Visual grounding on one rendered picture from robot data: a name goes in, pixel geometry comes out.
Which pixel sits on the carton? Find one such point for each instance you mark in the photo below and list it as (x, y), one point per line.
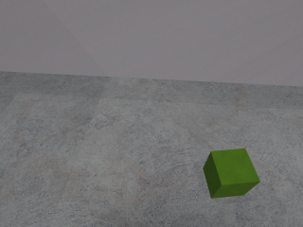
(229, 173)

